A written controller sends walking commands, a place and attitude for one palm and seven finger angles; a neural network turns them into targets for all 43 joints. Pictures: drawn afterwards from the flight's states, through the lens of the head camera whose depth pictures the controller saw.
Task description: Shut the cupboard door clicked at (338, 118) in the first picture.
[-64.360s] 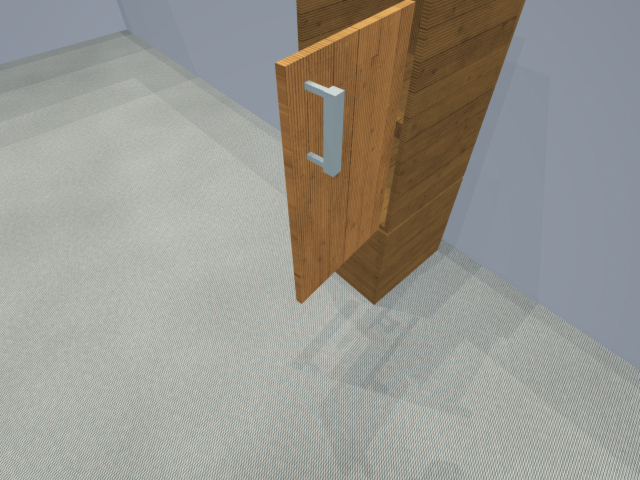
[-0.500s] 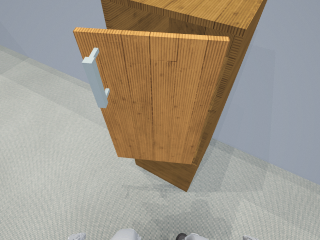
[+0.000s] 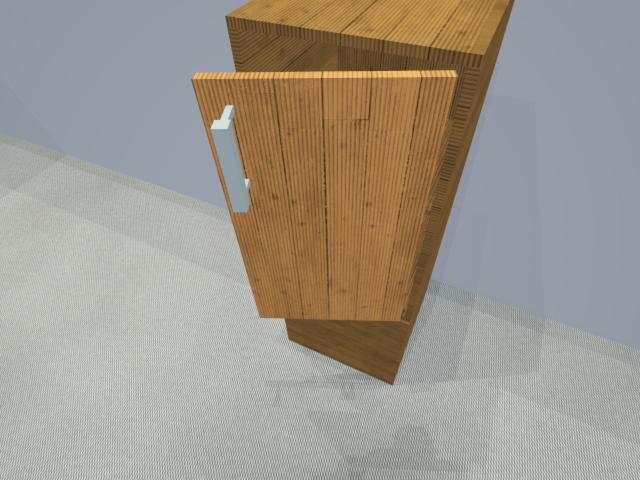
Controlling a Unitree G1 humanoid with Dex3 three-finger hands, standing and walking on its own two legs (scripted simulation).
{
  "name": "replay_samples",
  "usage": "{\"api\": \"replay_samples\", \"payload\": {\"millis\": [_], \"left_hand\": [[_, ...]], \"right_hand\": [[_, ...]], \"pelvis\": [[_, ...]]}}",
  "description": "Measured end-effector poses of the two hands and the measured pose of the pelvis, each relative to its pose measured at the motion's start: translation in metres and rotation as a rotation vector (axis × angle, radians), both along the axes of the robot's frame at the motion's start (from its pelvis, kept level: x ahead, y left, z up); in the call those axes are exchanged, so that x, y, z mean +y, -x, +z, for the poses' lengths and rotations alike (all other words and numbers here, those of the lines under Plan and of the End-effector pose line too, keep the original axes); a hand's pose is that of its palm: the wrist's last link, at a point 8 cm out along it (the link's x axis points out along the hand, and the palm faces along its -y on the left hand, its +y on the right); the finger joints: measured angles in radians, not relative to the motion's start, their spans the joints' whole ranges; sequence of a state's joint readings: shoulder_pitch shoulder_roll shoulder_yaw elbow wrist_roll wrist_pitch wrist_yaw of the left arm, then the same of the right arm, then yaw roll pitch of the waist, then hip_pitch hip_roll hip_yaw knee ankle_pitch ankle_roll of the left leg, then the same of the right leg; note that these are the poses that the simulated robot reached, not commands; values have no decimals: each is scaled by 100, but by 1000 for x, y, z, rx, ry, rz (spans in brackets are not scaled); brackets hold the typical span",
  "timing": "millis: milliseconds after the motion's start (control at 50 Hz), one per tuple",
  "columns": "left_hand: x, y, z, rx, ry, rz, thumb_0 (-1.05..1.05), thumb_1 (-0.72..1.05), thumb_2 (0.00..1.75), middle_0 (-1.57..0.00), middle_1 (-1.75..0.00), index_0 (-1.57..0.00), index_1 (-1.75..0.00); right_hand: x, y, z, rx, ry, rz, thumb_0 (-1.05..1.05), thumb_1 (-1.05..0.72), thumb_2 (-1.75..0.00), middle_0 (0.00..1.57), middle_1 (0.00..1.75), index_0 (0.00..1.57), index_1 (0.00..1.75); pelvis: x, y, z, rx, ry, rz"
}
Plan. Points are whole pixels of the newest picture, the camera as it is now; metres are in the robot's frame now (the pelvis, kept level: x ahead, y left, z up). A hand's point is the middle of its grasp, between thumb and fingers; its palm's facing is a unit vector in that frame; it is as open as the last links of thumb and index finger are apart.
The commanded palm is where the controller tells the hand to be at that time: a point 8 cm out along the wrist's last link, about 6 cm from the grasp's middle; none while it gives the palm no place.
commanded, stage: come to a stop and stand still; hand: left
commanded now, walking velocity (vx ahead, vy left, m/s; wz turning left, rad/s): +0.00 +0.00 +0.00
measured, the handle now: (235, 160) +0.50 +0.15 +0.15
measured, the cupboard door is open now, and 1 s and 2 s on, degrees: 23 23 23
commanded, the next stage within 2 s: look again from close up in 0.28 s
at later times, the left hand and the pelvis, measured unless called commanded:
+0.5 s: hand out of the picture +0.04 +0.18 -0.16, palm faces +0.02 -0.97 -0.23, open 7.3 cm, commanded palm none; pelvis +0.02 +0.00 +0.01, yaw +0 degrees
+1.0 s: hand out of the picture +0.08 +0.16 -0.16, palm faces +0.02 -0.97 -0.23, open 7.3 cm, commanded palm +0.15 +0.20 -0.07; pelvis +0.07 -0.02 +0.01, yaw +1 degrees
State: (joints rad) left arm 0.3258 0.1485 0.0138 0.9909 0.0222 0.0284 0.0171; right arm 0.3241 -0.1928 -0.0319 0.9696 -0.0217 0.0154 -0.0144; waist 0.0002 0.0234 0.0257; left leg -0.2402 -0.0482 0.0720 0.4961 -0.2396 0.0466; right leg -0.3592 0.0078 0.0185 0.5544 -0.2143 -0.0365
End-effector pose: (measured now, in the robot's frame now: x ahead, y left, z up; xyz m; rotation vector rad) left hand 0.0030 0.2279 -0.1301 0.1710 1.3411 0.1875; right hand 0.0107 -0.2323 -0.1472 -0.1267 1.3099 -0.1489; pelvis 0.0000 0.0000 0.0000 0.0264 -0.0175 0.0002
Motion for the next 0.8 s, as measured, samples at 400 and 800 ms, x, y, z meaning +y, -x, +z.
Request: {"api": "replay_samples", "payload": {"millis": [400,800], "left_hand": [[2,-29,5,-30,-5,-35,0,91,90,-20,-30,-20,-30],[-21,-51,0,35,22,-12,1,92,90,-20,-30,-20,-30]], "right_hand": [[22,10,-2,51,-49,-11,0,-91,-90,20,30,20,30],[-3,-46,6,55,-4,16,0,-91,-90,20,30,20,30]], "pelvis": [[1,-9,6,1,-2,-2],[-17,-54,9,16,12,8]]}}
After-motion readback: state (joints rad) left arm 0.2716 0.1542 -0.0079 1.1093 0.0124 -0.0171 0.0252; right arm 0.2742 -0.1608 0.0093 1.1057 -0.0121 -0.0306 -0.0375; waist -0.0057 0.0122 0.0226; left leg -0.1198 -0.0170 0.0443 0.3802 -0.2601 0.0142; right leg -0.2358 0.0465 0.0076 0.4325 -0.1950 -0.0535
